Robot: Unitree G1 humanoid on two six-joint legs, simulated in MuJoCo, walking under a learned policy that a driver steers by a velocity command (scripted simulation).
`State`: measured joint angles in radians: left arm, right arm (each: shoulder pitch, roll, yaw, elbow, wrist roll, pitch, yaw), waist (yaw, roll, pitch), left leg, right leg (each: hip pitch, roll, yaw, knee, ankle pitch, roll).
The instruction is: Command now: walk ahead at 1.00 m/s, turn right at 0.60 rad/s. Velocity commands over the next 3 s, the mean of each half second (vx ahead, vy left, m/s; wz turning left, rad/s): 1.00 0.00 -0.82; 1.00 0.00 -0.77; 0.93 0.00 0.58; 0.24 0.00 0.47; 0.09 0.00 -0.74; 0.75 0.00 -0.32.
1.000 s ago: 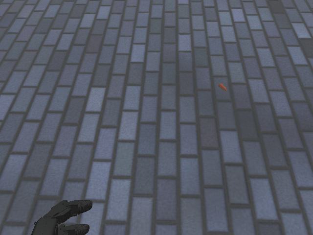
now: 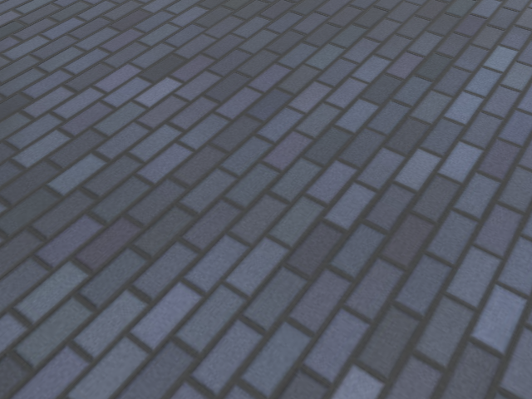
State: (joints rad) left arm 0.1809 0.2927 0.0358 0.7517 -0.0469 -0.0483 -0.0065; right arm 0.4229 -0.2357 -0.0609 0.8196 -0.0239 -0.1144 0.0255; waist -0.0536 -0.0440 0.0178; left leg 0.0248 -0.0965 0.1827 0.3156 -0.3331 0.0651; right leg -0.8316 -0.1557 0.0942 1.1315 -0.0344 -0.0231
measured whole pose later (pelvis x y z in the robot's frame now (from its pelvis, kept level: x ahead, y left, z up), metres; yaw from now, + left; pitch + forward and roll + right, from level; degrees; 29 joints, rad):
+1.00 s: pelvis +0.85 -0.27 -0.02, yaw -49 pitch +1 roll +3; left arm -0.04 0.26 0.01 0.52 -0.02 -0.06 -0.06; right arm 0.55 -0.27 -0.04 0.90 0.02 -0.10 0.01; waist -0.14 -0.03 0.03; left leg 0.21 -0.01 0.13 0.18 -0.39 -0.03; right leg -0.79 -0.08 0.02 0.80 -0.03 -0.08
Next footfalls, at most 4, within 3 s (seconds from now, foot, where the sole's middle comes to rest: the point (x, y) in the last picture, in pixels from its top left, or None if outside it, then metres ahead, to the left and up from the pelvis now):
0.18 right None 0.39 -0.11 -0.77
0.60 left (288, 288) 0.83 -0.07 -0.77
1.08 right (451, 249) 0.94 -0.57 -0.77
1.50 left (439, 144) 1.41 -0.67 -0.77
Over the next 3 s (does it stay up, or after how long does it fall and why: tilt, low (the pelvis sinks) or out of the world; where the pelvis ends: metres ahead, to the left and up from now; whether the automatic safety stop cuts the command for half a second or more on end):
stays up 1.49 -1.03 -0.01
